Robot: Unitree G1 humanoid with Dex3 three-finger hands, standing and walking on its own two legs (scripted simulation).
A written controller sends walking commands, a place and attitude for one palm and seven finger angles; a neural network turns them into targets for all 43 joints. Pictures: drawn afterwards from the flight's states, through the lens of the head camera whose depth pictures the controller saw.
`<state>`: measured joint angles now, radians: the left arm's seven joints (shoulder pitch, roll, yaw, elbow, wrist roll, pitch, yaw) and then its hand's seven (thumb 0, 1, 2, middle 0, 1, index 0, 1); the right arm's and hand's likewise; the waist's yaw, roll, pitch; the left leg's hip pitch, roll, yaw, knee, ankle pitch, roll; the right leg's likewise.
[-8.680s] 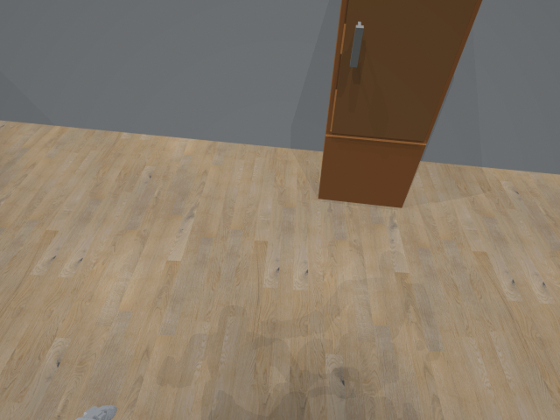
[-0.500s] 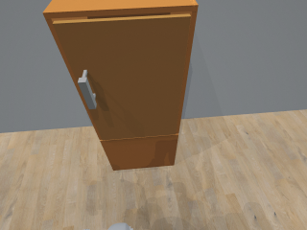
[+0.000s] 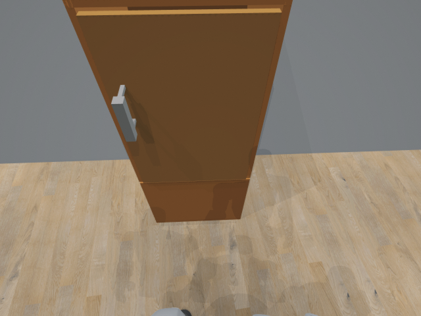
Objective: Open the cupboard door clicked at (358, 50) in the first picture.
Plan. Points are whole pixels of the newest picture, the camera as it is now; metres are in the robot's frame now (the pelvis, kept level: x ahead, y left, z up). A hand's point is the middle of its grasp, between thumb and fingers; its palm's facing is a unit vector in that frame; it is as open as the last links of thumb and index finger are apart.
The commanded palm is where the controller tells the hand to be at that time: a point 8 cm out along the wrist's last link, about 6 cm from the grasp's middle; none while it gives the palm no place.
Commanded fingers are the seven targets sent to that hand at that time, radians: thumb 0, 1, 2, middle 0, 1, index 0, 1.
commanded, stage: come to a stop and stand still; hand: left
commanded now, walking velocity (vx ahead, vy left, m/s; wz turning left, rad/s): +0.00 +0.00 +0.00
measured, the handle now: (126, 113) +0.53 +0.26 +0.03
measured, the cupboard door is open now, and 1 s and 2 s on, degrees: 0 0 0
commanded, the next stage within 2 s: look again from close up in 1.48 s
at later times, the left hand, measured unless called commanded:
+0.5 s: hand out of the picture -0.04 +0.12 -0.17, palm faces +0.06 -0.98 -0.20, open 7.3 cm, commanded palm none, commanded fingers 0.00 0.90 0.90 -0.20 -0.30 -0.20 -0.30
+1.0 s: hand out of the picture -0.09 +0.13 -0.17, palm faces +0.07 -0.99 -0.15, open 7.4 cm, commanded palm none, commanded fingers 0.00 0.90 0.90 -0.20 -0.30 -0.20 -0.30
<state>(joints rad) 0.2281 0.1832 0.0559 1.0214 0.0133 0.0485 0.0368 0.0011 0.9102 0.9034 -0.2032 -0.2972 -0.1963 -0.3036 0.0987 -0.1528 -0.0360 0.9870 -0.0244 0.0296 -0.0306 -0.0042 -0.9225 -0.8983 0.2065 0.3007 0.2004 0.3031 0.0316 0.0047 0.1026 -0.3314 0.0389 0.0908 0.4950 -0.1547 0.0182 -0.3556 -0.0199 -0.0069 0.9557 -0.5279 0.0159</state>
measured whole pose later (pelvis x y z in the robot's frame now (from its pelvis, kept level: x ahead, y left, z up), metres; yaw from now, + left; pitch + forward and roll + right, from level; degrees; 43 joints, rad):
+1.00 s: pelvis -0.07 -0.03 +0.01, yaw +0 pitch -1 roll +0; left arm 0.31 0.12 0.02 1.14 0.01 0.01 0.03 0.00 0.91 0.90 -0.20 -0.30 -0.20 -0.30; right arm 0.32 -0.10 -0.01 1.15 -0.01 0.00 -0.03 0.00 -0.91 -0.90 0.20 0.30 0.20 0.30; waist 0.01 -0.01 0.03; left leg -0.23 0.03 0.02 0.42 -0.17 -0.02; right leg -0.19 -0.02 -0.04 0.43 -0.22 0.00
